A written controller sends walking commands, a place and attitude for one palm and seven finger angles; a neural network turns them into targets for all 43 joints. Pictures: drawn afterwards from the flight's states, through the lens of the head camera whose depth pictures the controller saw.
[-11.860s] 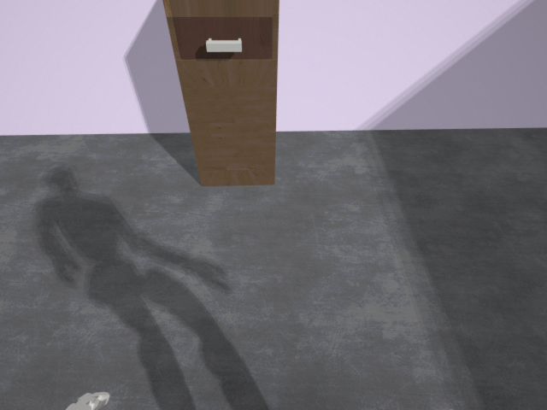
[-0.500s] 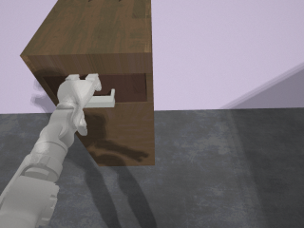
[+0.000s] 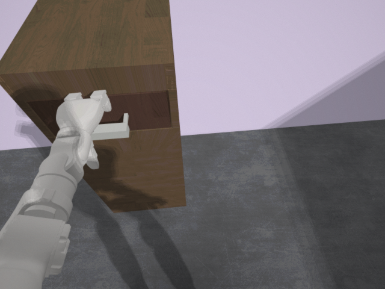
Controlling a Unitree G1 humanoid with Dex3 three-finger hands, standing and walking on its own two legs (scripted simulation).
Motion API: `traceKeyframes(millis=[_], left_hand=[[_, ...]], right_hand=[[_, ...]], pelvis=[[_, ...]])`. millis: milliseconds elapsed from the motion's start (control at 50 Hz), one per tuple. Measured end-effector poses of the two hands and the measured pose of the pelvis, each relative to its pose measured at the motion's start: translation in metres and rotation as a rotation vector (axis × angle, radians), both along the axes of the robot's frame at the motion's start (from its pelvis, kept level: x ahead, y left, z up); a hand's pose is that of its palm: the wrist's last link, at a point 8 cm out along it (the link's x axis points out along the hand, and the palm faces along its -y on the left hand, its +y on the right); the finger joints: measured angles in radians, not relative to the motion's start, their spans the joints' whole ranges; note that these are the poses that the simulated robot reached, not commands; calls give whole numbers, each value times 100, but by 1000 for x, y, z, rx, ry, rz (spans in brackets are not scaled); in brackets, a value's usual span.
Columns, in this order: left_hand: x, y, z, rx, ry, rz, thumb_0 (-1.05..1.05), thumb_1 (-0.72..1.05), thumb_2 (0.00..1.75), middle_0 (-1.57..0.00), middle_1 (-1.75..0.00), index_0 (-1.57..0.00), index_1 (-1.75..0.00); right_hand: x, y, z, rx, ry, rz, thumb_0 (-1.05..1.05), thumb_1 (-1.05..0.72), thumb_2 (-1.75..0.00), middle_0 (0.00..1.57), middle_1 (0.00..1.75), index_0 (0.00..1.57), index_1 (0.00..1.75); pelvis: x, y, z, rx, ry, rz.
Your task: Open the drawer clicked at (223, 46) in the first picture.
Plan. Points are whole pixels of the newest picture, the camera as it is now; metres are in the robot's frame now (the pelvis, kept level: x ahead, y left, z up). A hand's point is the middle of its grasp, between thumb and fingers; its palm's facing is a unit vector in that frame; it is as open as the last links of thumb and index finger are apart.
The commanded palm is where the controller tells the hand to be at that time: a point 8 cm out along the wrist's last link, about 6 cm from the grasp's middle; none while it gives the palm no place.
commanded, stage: move the hooked fingers above the handle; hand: left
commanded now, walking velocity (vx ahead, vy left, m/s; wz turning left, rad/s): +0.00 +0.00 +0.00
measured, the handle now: (105, 124) +0.52 +0.21 +0.00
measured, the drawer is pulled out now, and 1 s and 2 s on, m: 0.00 0.00 0.00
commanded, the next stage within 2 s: lower the fingers behind the handle in 0.40 s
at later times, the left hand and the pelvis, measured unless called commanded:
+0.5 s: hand (90, 129) +0.46 +0.22 +0.05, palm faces -0.03 -0.02 -1.00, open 13.8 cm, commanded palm +0.43 +0.22 +0.11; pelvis +0.00 +0.00 +0.00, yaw +1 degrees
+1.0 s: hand (93, 140) +0.45 +0.22 +0.02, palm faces -0.06 -0.04 -1.00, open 13.8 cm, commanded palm +0.43 +0.22 +0.08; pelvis +0.00 +0.00 -0.01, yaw +1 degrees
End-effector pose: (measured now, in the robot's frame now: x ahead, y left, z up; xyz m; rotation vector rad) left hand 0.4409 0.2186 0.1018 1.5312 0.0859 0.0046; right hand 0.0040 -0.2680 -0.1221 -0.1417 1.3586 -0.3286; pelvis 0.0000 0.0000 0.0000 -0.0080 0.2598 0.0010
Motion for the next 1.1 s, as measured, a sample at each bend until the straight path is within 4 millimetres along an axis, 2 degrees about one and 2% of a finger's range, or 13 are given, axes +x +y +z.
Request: traceKeyframes(millis=[140, 260, 360, 560, 860, 1100], left_hand=[[-4, 7, 4, 11, -23, 15, 0, -48, 30, -32, -120, -32, -120], [-3, -4, 5, 2, -14, -3, 0, -48, 30, -32, -120, -32, -120], [0, -11, 8, -9, -34, -14, 0, -48, 30, -32, -120, -32, -120], [-7, 0, 5, 15, 3, 30, 0, -48, 30, -32, -120, -32, -120], [-10, 4, -15, 2, -3, 5, 0, -48, 30, -32, -120, -32, -120], [-8, 2, -31, -3, 2, 5, 0, -48, 30, -32, -120, -32, -120]], right_hand=[[28, 3, 0, 3, -59, 38, 1, -91, -90, 20, 30, 20, 30], [49, 7, 1, 7, -104, 72, 1, -91, -90, 20, 30, 20, 30], [56, 9, 2, 10, -129, 74, 1, -91, -90, 20, 30, 20, 30], [47, 8, -1, 24, -99, 62, 1, -91, -90, 20, 30, 20, 30], [26, -7, -2, -18, -44, 45, 1, -91, -90, 20, 30, 20, 30], [19, -2, -6, -16, -37, 34, 1, -91, -90, 20, 30, 20, 30]], pelvis=[[0, 3, 0, -3, -3, 13], [0, 4, 0, -3, -9, 23], [1, 4, -1, -1, -9, 14], [2, 0, 0, 2, -20, 13], [0, -4, -5, -2, 13, 14], [-4, -1, -9, -7, 35, 12]])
